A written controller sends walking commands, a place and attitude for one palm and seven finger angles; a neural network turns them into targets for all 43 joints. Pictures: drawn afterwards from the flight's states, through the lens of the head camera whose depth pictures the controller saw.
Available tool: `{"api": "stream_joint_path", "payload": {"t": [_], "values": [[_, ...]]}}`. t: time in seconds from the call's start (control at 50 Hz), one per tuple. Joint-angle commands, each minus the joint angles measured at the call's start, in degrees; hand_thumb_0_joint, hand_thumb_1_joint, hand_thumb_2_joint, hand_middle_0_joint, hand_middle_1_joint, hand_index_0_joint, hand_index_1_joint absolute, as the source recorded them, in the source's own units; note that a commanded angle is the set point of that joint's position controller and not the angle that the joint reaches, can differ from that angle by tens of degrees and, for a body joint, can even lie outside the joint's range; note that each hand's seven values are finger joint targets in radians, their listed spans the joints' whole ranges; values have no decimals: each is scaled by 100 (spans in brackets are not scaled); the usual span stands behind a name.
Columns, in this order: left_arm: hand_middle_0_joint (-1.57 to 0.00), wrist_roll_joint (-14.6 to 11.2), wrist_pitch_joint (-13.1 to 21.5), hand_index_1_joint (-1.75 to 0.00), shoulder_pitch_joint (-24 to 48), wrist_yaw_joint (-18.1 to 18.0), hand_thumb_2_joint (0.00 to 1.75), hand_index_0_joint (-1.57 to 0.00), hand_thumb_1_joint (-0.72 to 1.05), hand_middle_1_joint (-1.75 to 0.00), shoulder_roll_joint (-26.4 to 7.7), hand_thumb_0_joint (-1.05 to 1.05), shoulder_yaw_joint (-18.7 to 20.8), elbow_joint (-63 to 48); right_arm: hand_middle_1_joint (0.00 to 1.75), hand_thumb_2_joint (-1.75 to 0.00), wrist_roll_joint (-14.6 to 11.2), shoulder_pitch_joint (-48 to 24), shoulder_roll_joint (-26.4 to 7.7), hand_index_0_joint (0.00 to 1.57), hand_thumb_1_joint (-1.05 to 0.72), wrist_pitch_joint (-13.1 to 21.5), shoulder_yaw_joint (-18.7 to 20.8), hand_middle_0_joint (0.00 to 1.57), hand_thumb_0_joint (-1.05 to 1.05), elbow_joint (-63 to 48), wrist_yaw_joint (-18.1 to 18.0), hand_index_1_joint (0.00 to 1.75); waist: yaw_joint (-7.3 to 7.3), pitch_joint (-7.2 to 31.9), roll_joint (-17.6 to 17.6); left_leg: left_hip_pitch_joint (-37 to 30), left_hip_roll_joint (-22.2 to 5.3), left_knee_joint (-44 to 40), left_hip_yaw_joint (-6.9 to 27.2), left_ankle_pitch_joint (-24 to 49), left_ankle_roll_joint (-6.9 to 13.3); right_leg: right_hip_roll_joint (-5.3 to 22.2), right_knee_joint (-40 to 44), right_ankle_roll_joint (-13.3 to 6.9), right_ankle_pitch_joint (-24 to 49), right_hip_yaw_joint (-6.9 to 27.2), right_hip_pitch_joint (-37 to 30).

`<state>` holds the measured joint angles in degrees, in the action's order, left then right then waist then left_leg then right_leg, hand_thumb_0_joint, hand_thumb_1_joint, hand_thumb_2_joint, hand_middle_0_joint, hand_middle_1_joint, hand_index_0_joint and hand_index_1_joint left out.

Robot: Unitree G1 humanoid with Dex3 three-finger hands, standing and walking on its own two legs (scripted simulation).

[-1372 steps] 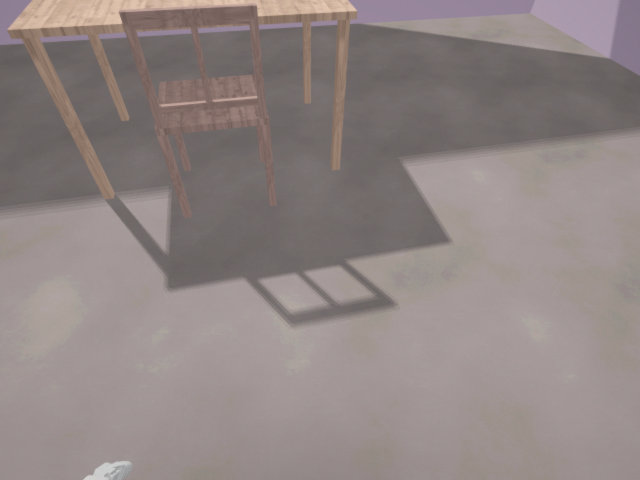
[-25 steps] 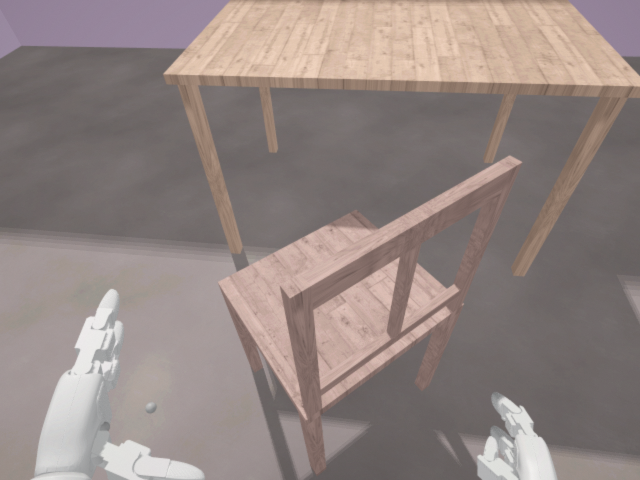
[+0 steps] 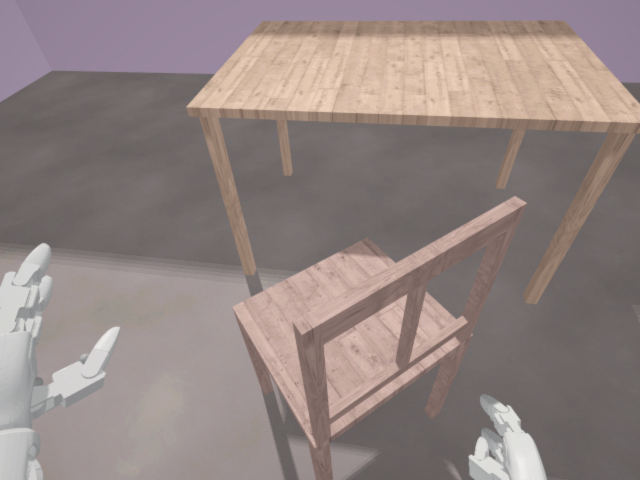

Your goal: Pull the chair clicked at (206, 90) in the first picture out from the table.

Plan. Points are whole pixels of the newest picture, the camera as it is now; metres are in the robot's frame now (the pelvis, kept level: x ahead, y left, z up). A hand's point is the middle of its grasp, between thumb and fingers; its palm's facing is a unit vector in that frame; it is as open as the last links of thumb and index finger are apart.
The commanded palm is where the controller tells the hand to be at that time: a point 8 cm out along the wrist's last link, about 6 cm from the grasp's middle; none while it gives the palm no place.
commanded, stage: draw the hand back to the body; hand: left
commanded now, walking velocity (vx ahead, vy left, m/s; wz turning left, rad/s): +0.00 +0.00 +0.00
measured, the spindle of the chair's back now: (409, 325) +0.40 -0.09 -0.10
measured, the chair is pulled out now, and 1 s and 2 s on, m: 0.45 0.45 0.45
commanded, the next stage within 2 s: step back with the hand held close in 0.46 s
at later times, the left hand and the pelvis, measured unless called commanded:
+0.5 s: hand (62, 333) +0.19 +0.27 +0.17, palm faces +0.48 -0.77 -0.43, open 7.5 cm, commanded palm +0.15 +0.31 +0.18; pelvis +0.01 +0.01 +0.01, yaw -1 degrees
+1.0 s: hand (42, 372) +0.16 +0.27 +0.16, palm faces +0.37 -0.75 -0.54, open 7.4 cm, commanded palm +0.10 +0.31 +0.18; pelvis -0.04 +0.01 +0.00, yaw -1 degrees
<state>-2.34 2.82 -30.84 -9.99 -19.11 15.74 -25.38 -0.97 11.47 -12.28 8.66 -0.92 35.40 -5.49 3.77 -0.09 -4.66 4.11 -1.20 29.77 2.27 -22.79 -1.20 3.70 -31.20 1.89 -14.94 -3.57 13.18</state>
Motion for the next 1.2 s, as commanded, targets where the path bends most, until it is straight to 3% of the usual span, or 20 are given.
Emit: {"api": "stream_joint_path", "payload": {"t": [0.0, 0.06, 0.1, 0.18, 0.3, 0.34, 0.4, 0.46, 0.54, 0.56, 0.58, 0.62, 0.7, 0.74, 0.82, 0.92, 0.94, 1.04, 1.12, 1.18], "values": [[-19, 3, 443, -28, 649, -121, 85, -19, 79, -28, -1249, 0, 1074, -1322, 30, -90, 19, -656, -609, 20, -90, 348, 224, 20, 0, -801, -8, 30, -3, 426, 65, 560, -14, -669, -112, 2262, 115, -47, 427, -348, 1481, 21, -1043], [-20, -7, 452, -30, 837, -128, 90, -20, 90, -30, -1366, 0, 1297, -1229, 30, -90, 25, -667, -611, 20, -90, 351, 233, 20, 0, -715, 7, 30, 1, 440, -40, 426, -23, -701, -152, 2505, 110, -34, 497, -348, 1689, 26, -1138], [-20, -26, 403, -30, 583, -65, 90, -20, 90, -30, -988, 0, 1028, -818, 30, -90, 24, -669, -623, 20, -90, 293, 270, 20, 0, -661, 39, 30, -28, 225, 189, 446, -58, -727, -183, 2539, 119, -43, 537, -328, 1690, -11, -1033], [-20, -59, 377, -30, 461, 24, 90, -20, 90, -30, -880, 0, 912, -524, 30, -90, 6, -738, -697, 20, -90, 155, 343, 20, 0, -666, 73, 30, -36, 140, 542, 521, -59, -778, -208, 2392, 179, -57, 614, -303, 1669, -4, -1048], [-20, 8, 495, -30, 589, -44, 90, -20, 90, -30, -1307, 0, 1182, -1413, 30, -90, 43, -747, -659, 20, -90, 252, 329, 20, 0, -737, 80, 30, 43, 813, -99, 170, -40, -750, -182, 2903, 142, -23, 575, -337, 1960, 48, -1372], [-20, 22, 455, -30, 635, -78, 90, -20, 90, -30, -1438, 0, 1281, -1533, 30, -90, 41, -797, -660, 20, -90, 282, 301, 20, 0, -719, 73, 30, 48, 740, -280, 203, -42, -753, -138, 2991, 98, -39, 573, -356, 1965, 61, -1388], [-20, 10, 404, -30, 630, -86, 90, -20, 90, -30, -1211, 0, 1126, -1286, 30, -90, 28, -742, -628, 20, -90, 273, 291, 20, 0, -677, 67, 30, 3, 401, -179, 256, -70, -819, -159, 2874, 77, -62, 616, -345, 1813, 5, -1222], [-20, -4, 355, -30, 701, -44, 90, -20, 90, -30, -993, 0, 966, -878, 30, -90, 7, -750, -644, 20, -90, 210, 287, 20, 0, -648, 63, 30, -48, -30, 186, 446, -84, -916, -161, 2492, 90, -101, 670, -337, 1527, -27, -1045], [-20, -13, 342, -30, 744, 6, 90, -20, 90, -30, -1033, 0, 1002, -693, 30, -90, 6, -806, -686, 20, -90, 150, 310, 20, 0, -686, 71, 30, -17, -121, 164, 536, -72, -961, -160, 2185, 122, -97, 706, -343, 1301, 10, -988], [-20, -17, 393, -30, 1155, 43, 90, -20, 90, -30, -880, 0, 702, -1049, 30, -90, 21, -798, -698, 20, -90, 178, 257, 20, 0, -746, 96, 30, -74, 28, 212, 468, -36, -978, -148, 2159, 147, -83, 723, -323, 1284, 10, -1024], [-20, -101, 739, -30, 2057, 12, 90, -20, 90, -30, -1975, 0, 1740, -1430, 30, -90, -52, -711, -760, 20, -90, 101, 304, 20, 0, -886, 73, 30, -199, -442, 300, 773, -277, -882, -72, 1733, 283, 171, 992, -299, 1671, 617, -511], [-20, -56, 801, -30, 1258, 54, 90, -20, 90, -30, -1505, 0, 1432, -837, 30, -90, -14, -762, -666, 20, -90, 45, 289, 20, 0, -820, 58, 30, -225, -283, 662, 740, -235, -831, -8, 1622, 271, 321, 957, -346, 1883, 655, -581], [-20, 4, 852, -30, 309, 57, 90, -20, 90, -30, -1159, 0, 1240, -1025, 30, -90, 57, -806, -695, 20, -90, -95, 299, 20, 0, -950, 88, 30, -225, 522, -70, 545, -358, -791, 16, 2836, 243, 327, 524, -285, 2714, 448, -969], [-20, 29, 863, -30, -101, 31, 90, -20, 90, -30, -1222, 0, 1359, -1177, 30, -90, 69, -850, -688, 20, -90, -163, 336, 20, 0, -1000, 105, 30, -221, 922, -178, 511, -385, -699, 55, 3375, 216, 347, 391, -274, 3082, 393, -1153], [-20, 39, 915, -30, -425, -44, 90, -20, 90, -30, -1458, 0, 1634, -1546, 30, -90, 44, -826, -610, 20, -90, -280, 405, 20, 0, -1093, 68, 30, -241, 1288, 272, 690, -417, -537, 89, 3337, 183, 406, 263, -266, 3268, 415, -1208], [-20, 14, 937, -30, -282, -118, 90, -20, 90, -30, -1495, 0, 1660, -1578, 30, -90, 0, -750, -601, 20, -90, -267, 428, 20, 0, -1076, -53, 30, -262, 938, 169, 1195, -477, -699, 175, 2523, 209, 314, 174, -208, 2587, 400, -910], [-20, 23, 927, -30, -213, -138, 90, -20, 90, -30, -1561, 0, 1701, -1531, 30, -90, 1, -786, -608, 20, -90, -251, 431, 20, 0, -1045, -84, 30, -263, 847, -81, 1338, -481, -764, 182, 2277, 235, 313, 178, -200, 2426, 427, -888], [-20, 78, 843, -30, 130, -170, 90, -20, 90, -30, -1298, 0, 1404, -1221, 30, -90, -1, -680, -671, 20, -90, -170, 416, 20, 0, -989, -117, 30, -274, 270, -15, 2096, -471, -926, 222, 832, 316, 224, 291, -177, 1230, 535, -684], [-20, 150, 813, -30, 452, -203, 90, -20, 90, -30, -1309, 0, 1286, -1165, 30, -90, 32, -565, -667, 20, -90, -136, 391, 20, 0, -994, -98, 30, -288, -49, 614, 2198, -220, -604, 87, -380, 320, 399, 1026, -233, -328, 901, -36], [-20, 192, 830, -30, 607, -239, 90, -20, 90, -30, -1478, 0, 1346, -1357, 30, -90, 51, -496, -678, 20, -90, -114, 356, 20, 0, -1002, -99, 30, -298, 15, 893, 1947, -93, -251, 29, -656, 330, 556, 1531, -313, -1412, 1055, 454]]}}
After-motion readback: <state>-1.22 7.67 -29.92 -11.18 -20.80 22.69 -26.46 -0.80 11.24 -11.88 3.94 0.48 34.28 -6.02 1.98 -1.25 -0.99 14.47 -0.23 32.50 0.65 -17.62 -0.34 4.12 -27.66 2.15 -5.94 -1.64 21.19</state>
